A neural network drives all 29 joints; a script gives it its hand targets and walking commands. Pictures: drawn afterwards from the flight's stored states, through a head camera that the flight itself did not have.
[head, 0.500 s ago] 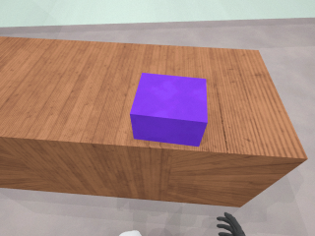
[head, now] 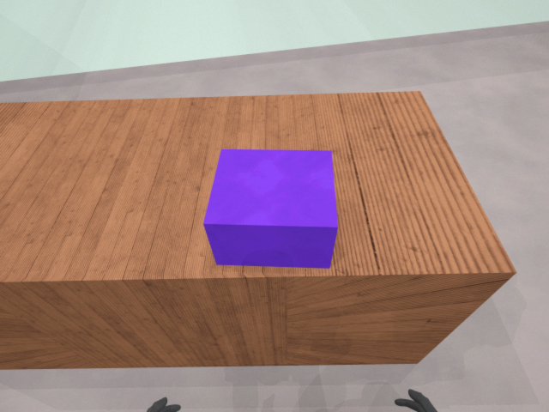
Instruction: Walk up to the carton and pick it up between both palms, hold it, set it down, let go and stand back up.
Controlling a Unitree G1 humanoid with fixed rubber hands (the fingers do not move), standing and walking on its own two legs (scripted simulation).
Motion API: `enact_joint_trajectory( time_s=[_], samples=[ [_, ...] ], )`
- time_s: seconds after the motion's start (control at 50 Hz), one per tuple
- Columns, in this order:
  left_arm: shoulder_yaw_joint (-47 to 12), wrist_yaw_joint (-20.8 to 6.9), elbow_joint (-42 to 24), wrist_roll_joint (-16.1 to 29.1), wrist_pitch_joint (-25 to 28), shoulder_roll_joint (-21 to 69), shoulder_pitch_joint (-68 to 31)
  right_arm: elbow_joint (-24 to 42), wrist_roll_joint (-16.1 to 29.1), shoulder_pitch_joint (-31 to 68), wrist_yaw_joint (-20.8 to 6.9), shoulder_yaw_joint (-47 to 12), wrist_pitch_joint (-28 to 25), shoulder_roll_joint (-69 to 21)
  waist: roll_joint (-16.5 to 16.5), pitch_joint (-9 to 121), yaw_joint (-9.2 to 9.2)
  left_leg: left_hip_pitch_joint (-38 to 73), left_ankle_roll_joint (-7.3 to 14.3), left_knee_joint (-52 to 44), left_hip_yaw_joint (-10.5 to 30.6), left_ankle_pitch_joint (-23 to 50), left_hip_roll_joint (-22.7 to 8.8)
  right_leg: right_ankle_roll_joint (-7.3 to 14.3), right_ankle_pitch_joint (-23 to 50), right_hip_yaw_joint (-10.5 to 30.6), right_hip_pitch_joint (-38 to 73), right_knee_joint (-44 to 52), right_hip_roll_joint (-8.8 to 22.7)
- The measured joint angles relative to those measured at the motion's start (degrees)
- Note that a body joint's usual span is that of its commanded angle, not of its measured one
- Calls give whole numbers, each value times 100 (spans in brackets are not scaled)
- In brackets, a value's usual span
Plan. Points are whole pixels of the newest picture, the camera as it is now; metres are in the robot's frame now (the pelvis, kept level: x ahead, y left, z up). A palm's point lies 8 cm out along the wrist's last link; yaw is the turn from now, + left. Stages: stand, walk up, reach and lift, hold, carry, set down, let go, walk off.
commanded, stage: walk up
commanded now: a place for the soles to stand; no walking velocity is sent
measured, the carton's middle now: (274, 207) +0.51 +0.02 -0.05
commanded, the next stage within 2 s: none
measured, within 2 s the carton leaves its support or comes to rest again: neither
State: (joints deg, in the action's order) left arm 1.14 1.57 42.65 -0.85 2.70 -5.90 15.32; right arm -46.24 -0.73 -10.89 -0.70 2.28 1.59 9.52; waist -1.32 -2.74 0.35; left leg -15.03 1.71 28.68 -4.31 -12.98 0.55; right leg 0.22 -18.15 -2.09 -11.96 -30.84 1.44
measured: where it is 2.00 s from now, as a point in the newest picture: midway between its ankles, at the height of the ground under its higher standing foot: outside the picture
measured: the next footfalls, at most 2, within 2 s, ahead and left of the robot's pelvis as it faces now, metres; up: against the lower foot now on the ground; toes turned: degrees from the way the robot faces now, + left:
right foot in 1.82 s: +0.02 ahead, -0.03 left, +0.00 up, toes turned -1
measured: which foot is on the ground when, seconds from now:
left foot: down 0.00-1.00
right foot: down 0.00-1.00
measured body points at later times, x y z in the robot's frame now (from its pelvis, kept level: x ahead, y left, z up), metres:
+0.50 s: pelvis +0.01 +0.05 +0.00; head +0.02 +0.05 +0.45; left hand +0.09 +0.26 -0.14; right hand +0.09 -0.18 -0.14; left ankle +0.03 +0.10 -0.74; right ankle -0.02 -0.11 -0.73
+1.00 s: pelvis -0.01 +0.06 +0.00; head -0.01 +0.05 +0.45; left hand +0.08 +0.26 -0.14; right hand +0.03 -0.18 -0.15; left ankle +0.03 +0.10 -0.74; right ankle -0.02 -0.11 -0.73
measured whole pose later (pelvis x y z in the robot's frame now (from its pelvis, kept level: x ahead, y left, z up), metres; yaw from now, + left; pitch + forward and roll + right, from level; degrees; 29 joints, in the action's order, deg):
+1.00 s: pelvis -0.01 +0.06 +0.00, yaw -8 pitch -2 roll +0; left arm 1.0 3.0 47.9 -1.8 0.1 -6.0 18.2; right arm -45.9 -0.8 -16.7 -1.0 3.4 3.0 10.4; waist -1.8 -1.2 -0.7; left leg -13.5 6.3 28.5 -13.8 -14.2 1.3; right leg -4.3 -15.7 7.6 -14.0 -31.1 2.3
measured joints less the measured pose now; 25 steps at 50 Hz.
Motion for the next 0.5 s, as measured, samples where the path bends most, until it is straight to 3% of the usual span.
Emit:
enact_joint_trajectory(
  time_s=[0.5],
  samples=[
    [5,97,587,-54,-213,-87,34,-58,19,-192,36,-26,-21,-130,141,51,25,156,410,-30,-533,-159,180,-397,74,538,8,75,195]
  ],
)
